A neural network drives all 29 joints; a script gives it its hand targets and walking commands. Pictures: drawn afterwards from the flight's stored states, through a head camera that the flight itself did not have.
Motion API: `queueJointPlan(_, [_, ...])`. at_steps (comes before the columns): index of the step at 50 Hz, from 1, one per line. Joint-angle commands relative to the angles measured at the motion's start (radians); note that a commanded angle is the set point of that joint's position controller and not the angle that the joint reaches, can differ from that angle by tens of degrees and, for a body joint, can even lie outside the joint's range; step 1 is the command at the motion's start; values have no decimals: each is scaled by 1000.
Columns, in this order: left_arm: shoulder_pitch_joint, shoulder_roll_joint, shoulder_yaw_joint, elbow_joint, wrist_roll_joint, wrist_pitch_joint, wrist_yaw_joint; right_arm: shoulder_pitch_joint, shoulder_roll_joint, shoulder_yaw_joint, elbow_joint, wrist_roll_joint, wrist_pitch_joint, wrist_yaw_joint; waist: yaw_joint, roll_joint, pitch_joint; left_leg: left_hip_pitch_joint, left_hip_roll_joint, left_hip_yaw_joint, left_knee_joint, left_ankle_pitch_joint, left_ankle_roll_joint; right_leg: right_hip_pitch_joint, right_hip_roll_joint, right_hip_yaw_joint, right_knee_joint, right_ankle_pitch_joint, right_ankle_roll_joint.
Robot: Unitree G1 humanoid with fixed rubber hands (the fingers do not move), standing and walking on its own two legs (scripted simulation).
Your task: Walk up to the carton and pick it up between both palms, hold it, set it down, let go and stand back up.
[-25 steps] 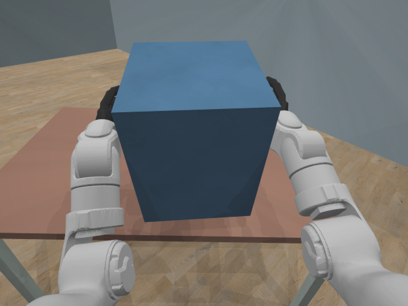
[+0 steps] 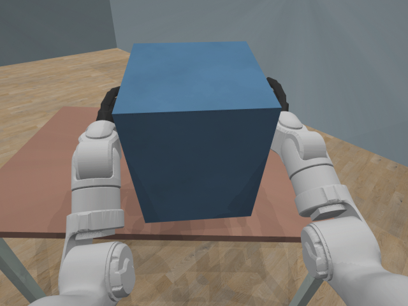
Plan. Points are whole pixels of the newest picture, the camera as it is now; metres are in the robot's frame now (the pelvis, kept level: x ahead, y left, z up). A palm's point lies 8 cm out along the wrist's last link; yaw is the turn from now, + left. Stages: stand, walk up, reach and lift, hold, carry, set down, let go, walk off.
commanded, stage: hold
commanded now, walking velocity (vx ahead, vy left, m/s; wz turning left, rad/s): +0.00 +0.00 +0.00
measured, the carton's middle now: (194, 133) +0.38 +0.00 +0.21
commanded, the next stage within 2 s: none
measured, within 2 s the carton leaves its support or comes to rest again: neither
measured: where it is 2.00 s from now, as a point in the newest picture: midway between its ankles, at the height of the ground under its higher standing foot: outside the picture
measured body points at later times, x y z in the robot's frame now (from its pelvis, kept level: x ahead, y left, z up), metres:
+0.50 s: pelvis +0.00 +0.00 +0.00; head -0.08 +0.02 +0.44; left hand +0.38 +0.16 +0.24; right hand +0.38 -0.16 +0.26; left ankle +0.03 +0.14 -0.75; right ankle -0.01 -0.13 -0.75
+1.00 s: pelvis +0.00 +0.00 +0.00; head -0.08 +0.02 +0.44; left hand +0.37 +0.16 +0.24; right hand +0.38 -0.15 +0.26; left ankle +0.03 +0.14 -0.75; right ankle -0.01 -0.13 -0.75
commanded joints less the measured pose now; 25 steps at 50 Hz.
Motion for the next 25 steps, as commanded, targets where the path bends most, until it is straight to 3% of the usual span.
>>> queueJointPlan(1, [-784, -571, -421, -142, -151, -93, -114, -776, 688, 339, -279, 109, -31, 124, 8, 54, -309, 151, -90, 32, -11, 205, -3, -20, 83, -12, -39, 133, 51])
queueJointPlan(10, [-760, -566, -402, -85, -141, -85, -125, -773, 667, 321, -246, 99, -32, 123, -3, 46, -290, 146, -90, 33, -17, 199, -3, -9, 85, -10, -44, 133, 52])
queueJointPlan(16, [-794, -591, -435, -138, -164, -99, -116, -793, 675, 328, -288, 107, -46, 125, -11, 67, -353, 172, -89, 30, 1, 247, -14, -6, 87, -12, -36, 158, 45])
queueJointPlan(25, [-764, -578, -417, -109, -148, -89, -118, -790, 673, 334, -283, 118, -41, 122, 2, 69, -315, 159, -88, 28, 0, 242, -10, -2, 84, -10, -37, 168, 47])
